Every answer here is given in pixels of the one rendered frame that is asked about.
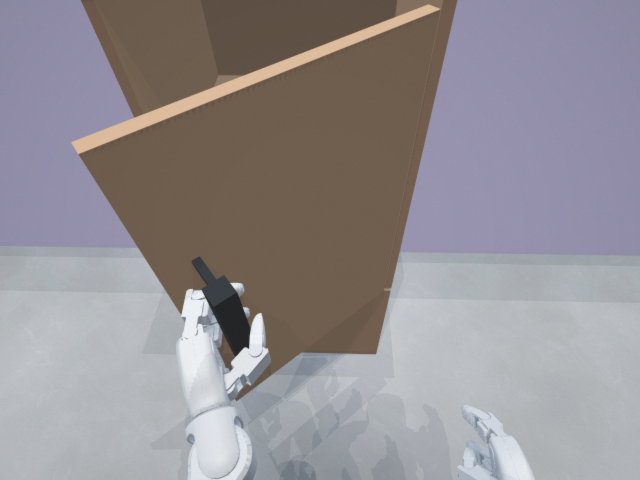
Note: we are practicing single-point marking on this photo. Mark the handle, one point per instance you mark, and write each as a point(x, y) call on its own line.
point(226, 306)

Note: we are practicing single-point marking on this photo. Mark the right robot hand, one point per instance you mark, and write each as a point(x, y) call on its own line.
point(504, 460)

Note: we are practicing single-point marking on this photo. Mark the robot left forearm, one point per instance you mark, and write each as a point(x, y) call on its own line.
point(221, 448)

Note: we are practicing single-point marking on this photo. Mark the left robot hand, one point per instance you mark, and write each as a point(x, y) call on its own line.
point(200, 363)

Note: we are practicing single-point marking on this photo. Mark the cupboard door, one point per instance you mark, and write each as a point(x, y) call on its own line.
point(288, 180)

